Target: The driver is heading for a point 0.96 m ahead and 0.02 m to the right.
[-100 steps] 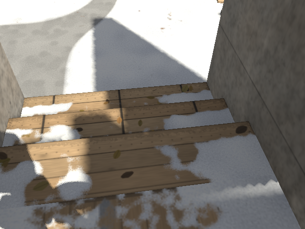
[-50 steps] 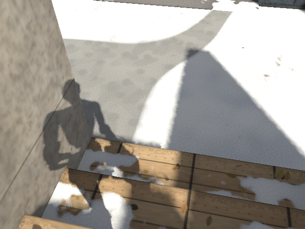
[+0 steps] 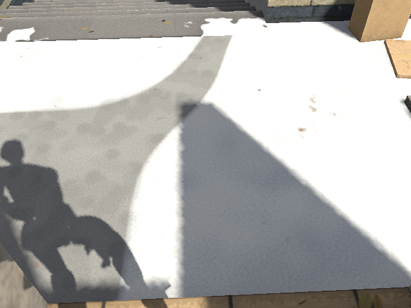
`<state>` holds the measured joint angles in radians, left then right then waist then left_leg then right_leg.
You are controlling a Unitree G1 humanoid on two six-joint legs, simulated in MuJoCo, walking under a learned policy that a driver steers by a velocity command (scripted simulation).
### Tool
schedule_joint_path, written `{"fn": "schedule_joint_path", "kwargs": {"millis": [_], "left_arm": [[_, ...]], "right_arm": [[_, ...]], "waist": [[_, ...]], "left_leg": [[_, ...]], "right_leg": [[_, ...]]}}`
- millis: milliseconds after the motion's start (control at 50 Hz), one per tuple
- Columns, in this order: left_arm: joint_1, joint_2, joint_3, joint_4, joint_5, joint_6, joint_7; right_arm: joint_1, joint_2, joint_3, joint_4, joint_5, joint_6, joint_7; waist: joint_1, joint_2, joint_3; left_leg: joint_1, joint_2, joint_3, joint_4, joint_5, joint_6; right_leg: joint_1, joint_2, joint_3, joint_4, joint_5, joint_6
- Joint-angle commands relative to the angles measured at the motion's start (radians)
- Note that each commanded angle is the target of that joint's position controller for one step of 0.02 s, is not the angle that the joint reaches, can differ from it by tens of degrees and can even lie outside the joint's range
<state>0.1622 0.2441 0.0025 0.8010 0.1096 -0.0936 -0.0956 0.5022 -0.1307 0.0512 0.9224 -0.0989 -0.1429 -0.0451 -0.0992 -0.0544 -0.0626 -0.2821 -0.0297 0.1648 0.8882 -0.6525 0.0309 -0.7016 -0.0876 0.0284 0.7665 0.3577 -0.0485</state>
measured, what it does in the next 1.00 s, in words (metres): goes down: right foot 0.16 m lower, then left foot 0.16 m lower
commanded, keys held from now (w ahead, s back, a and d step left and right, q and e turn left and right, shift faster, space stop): w+e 0.22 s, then w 0.78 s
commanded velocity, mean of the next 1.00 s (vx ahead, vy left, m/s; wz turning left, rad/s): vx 0.50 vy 0.00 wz -0.26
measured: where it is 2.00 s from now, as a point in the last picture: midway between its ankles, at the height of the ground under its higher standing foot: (213, 248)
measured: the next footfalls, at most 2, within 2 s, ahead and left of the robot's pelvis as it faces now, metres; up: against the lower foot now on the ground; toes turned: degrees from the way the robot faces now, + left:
right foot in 0.14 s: +0.20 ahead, -0.10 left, -0.16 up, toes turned -9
left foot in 0.58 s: +0.53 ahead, +0.10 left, -0.32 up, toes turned -11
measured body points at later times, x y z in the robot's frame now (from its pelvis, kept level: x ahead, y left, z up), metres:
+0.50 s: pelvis +0.29 +0.00 -0.18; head +0.30 +0.01 +0.27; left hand +0.28 +0.22 -0.33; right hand +0.43 -0.24 -0.28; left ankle +0.50 +0.11 -0.89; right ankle +0.16 -0.09 -0.84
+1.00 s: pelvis +0.58 +0.02 -0.29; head +0.59 +0.02 +0.16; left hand +0.83 +0.15 -0.39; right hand +0.39 -0.13 -0.43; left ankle +0.49 +0.11 -1.00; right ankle +0.79 -0.22 -0.94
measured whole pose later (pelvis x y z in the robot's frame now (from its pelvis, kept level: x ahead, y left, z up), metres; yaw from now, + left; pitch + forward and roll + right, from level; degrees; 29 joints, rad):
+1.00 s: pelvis +0.58 +0.02 -0.29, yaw -14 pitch +1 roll +1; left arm 0.05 0.21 -0.04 0.84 0.10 -0.07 -0.07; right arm 0.63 -0.15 0.03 1.08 -0.10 -0.13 0.01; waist -0.12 -0.03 -0.03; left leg -0.15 -0.10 0.08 0.66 -0.54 0.10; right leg -0.82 -0.11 0.08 0.70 0.49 -0.02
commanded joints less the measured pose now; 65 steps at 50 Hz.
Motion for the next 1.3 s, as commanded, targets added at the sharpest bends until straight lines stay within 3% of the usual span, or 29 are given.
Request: {"fn": "schedule_joint_path", "kwargs": {"millis": [20,80,120,140,160,180,220,260,280,320,340,400,540,580,600,620,660,720,780,860,920,960,1020,1140,1160,1200,1240,1260,1300], "left_arm": [[-0.122,0.043,0.008,-0.067,-0.009,0.009,0.000],[-0.122,0.053,0.006,-0.061,0.007,0.029,0.025],[0.099,0.105,0.036,0.007,-0.007,0.020,0.041],[0.332,0.171,0.073,0.083,-0.023,0.007,0.045],[0.527,0.259,0.108,0.140,0.001,0.013,0.040],[0.651,0.210,0.100,0.174,-0.012,0.022,0.033],[0.467,0.207,0.097,0.124,-0.043,0.002,0.031],[0.097,-0.026,0.002,0.018,-0.035,-0.018,0.026],[0.083,0.039,0.009,0.023,-0.037,-0.017,0.021],[0.162,0.070,0.014,0.067,-0.052,-0.024,0.016],[0.140,0.090,0.020,0.054,-0.020,-0.031,0.016],[0.271,0.023,-0.005,0.084,-0.031,-0.058,0.077],[0.369,0.117,-0.008,0.124,-0.038,0.003,0.057],[0.355,0.164,0.002,0.151,0.016,0.027,0.000],[0.593,-0.004,-0.019,0.227,-0.015,0.017,-0.020],[0.625,-0.005,-0.015,0.199,-0.058,0.010,-0.036],[0.262,0.079,-0.001,0.059,-0.075,-0.003,0.015],[0.224,-0.028,-0.046,0.047,-0.041,-0.001,0.058],[0.103,0.044,-0.019,0.042,-0.020,0.000,0.047],[0.101,0.031,-0.020,0.032,-0.006,0.018,0.009],[-0.129,-0.003,-0.035,-0.030,-0.005,0.016,0.039],[-0.188,-0.006,-0.043,-0.015,-0.021,0.012,0.026],[-0.227,0.009,-0.043,-0.043,-0.006,0.014,-0.001],[-0.453,0.017,-0.035,-0.088,-0.015,0.025,0.006],[-0.544,0.022,-0.013,-0.143,-0.236,-0.007,0.018],[-0.294,0.033,0.003,-0.057,-0.204,-0.030,0.020],[0.273,0.131,0.050,0.125,-0.143,-0.001,0.038],[0.397,0.160,0.039,0.161,-0.098,0.005,0.044],[0.311,0.142,0.050,0.150,-0.112,0.041,0.069]], "right_arm": [[0.104,-0.124,-0.006,0.031,0.011,-0.009,0.033],[0.099,-0.165,-0.014,0.060,0.034,0.013,0.046],[0.039,-0.194,-0.019,0.058,0.017,0.035,0.067],[0.013,-0.231,-0.029,0.059,-0.005,0.046,0.094],[0.160,-0.095,0.005,0.077,-0.030,0.039,0.117],[0.102,-0.078,0.019,0.032,-0.001,0.028,0.145],[-0.270,-0.191,-0.018,-0.176,0.058,-0.013,0.113],[-0.211,-0.190,-0.022,-0.089,0.002,0.009,0.059],[-0.172,-0.129,-0.011,-0.058,-0.007,0.041,0.050],[-0.107,-0.098,0.002,-0.050,-0.029,0.081,0.075],[-0.020,-0.070,0.013,-0.027,-0.043,0.078,0.095],[-0.294,-0.137,0.010,-0.104,-0.013,0.061,0.099],[-0.415,-0.211,-0.016,-0.160,0.004,0.084,0.096],[-0.025,-0.369,-0.111,-0.028,0.055,0.056,0.091],[0.232,-0.408,-0.141,0.045,0.027,0.056,0.122],[0.269,-0.416,-0.127,0.035,0.005,0.065,0.146],[0.120,-0.338,-0.111,0.033,0.020,0.074,0.149],[-0.182,-0.103,-0.026,-0.027,-0.013,0.035,0.128],[-0.168,-0.157,-0.043,-0.013,0.041,-0.042,0.071],[-0.018,-0.272,-0.075,0.067,-0.010,-0.021,0.092],[0.330,-0.104,-0.040,0.207,-0.004,-0.003,0.034],[0.294,-0.052,-0.023,0.182,0.007,0.011,0.033],[0.159,-0.100,-0.019,0.130,0.002,0.018,0.083],[0.348,-0.106,-0.035,0.224,0.051,0.025,0.042],[0.210,-0.133,-0.073,0.193,0.169,0.081,0.008],[0.208,-0.123,-0.073,0.209,0.123,0.114,0.013],[0.128,-0.068,-0.064,0.197,0.096,0.082,0.033],[0.238,-0.018,-0.050,0.203,0.139,0.063,0.032],[0.082,-0.163,-0.081,0.075,0.171,0.024,0.038]], "waist": [[0.018,0.087,0.176],[0.023,0.094,0.238],[0.140,0.040,0.178],[0.242,-0.033,0.105],[0.240,-0.218,-0.193],[0.318,-0.079,-0.360],[0.303,-0.016,-0.009],[0.111,0.166,0.209],[0.074,0.038,0.214],[0.049,0.058,0.152],[0.024,0.093,0.129],[0.185,0.108,0.100],[0.183,0.034,0.198],[-0.005,0.092,0.064],[-0.015,0.342,-0.229],[-0.004,0.320,-0.310],[-0.043,0.170,0.031],[0.169,0.021,0.211],[0.091,0.102,0.123],[0.121,0.079,0.089],[-0.049,0.090,0.133],[-0.039,0.036,0.169],[0.023,0.105,0.198],[-0.120,0.097,0.257],[-0.109,0.054,0.357],[-0.016,0.064,0.190],[0.228,-0.038,-0.104],[0.252,-0.182,-0.350],[0.248,-0.114,-0.474]], "left_leg": [[-0.298,0.221,-0.202,-0.212,0.185,0.113],[-0.099,0.284,-0.279,-0.138,0.245,0.107],[-0.112,0.243,-0.203,0.094,0.465,0.076],[-0.188,0.187,-0.095,0.376,0.649,0.012],[-0.487,0.092,-0.064,0.903,0.117,-0.090],[-0.695,0.059,-0.186,1.044,-0.141,-0.118],[-1.030,0.075,-0.230,0.944,-0.058,-0.090],[-0.593,0.234,-0.316,0.209,0.459,-0.026],[-0.433,0.210,-0.262,0.185,0.414,-0.041],[-0.270,0.186,-0.221,0.154,0.500,-0.025],[-0.087,0.147,-0.185,0.201,0.703,-0.013],[-0.362,0.182,-0.285,-0.277,1.213,-0.036],[-0.048,0.124,-0.165,-0.585,0.987,-0.010],[0.423,0.139,-0.150,-0.472,0.994,0.070],[0.918,0.289,-0.270,-0.116,1.393,0.278],[0.957,0.413,-0.520,-0.178,1.429,0.344],[0.608,0.426,-0.699,-0.437,0.315,0.297],[-0.116,0.406,-0.600,-0.610,0.305,0.271],[-0.245,0.205,-0.343,-0.656,0.389,0.236],[-0.060,0.242,-0.345,-0.485,0.841,0.229],[0.583,0.291,-0.496,-0.354,0.598,0.224],[0.384,0.234,-0.412,-0.355,0.568,0.204],[-0.187,0.165,-0.344,-0.420,0.401,0.200],[0.369,0.165,-0.406,-0.230,0.569,0.158],[0.243,0.167,-0.411,-0.168,0.716,0.107],[0.216,0.116,-0.352,0.108,0.913,0.089],[-0.240,-0.033,-0.244,0.697,0.307,0.002],[-0.564,-0.090,-0.333,1.097,-0.271,-0.055],[-0.765,0.034,-0.393,1.025,-0.193,-0.093]], "right_leg": [[0.289,0.039,-0.077,-0.162,0.063,-0.012],[0.271,0.013,-0.051,-0.315,-0.081,-0.034],[0.577,0.068,-0.139,-0.405,-0.056,-0.055],[0.859,0.090,-0.171,-0.441,0.021,-0.111],[1.369,-0.091,0.063,-0.061,0.531,-0.357],[1.573,-0.219,0.303,-0.056,0.479,-0.440],[1.222,-0.243,0.489,-0.267,-0.316,-0.373],[0.413,-0.210,0.301,-0.434,-0.523,-0.313],[0.235,-0.175,0.312,-0.499,-0.549,-0.377],[0.068,-0.091,0.285,-0.431,-0.668,-0.337],[-0.095,-0.022,0.211,-0.335,-0.657,-0.301],[0.222,0.015,0.200,-0.082,-0.772,-0.224],[0.272,-0.028,0.338,0.147,-0.883,-0.164],[0.131,0.029,0.237,0.522,-0.720,-0.038],[-0.144,0.195,0.108,1.079,-1.136,0.060],[-0.335,0.216,0.085,1.333,-1.173,0.063],[-0.725,0.144,0.064,1.395,-0.932,0.030],[-0.394,-0.080,0.172,0.938,-0.451,-0.036],[-0.074,-0.051,0.033,0.300,-0.148,0.004],[-0.081,0.007,0.023,0.310,-0.177,0.029],[-0.680,-0.037,0.155,-0.015,-0.022,0.058],[-0.490,-0.059,0.088,-0.201,0.184,0.036],[0.089,0.012,-0.029,-0.032,0.239,-0.007],[-0.085,-0.002,-0.032,-0.399,-0.083,0.037],[-0.041,0.044,0.003,-0.418,-0.115,0.045],[0.304,0.063,-0.025,-0.542,0.072,-0.008],[1.069,-0.106,0.046,-0.382,0.732,-0.072],[1.508,-0.354,0.207,-0.015,1.212,-0.244],[1.489,-0.377,0.328,-0.095,0.688,-0.350]]}}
